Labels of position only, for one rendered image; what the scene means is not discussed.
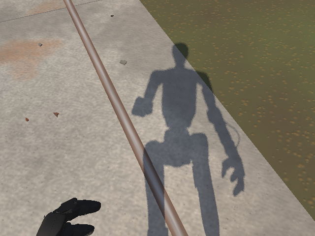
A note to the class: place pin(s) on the left robot hand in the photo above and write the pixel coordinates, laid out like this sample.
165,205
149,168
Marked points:
55,223

